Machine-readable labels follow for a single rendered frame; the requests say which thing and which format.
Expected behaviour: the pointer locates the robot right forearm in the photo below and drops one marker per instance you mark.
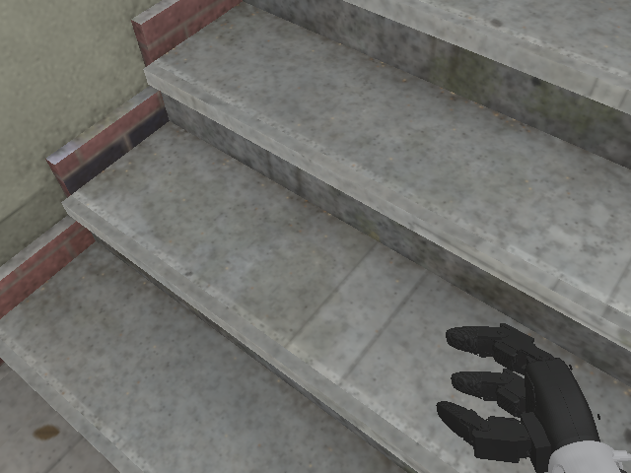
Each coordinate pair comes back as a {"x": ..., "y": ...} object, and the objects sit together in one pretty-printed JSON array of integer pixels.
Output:
[{"x": 587, "y": 456}]

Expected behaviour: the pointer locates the right robot hand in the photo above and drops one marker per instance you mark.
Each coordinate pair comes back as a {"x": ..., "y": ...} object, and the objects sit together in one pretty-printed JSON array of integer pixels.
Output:
[{"x": 553, "y": 409}]

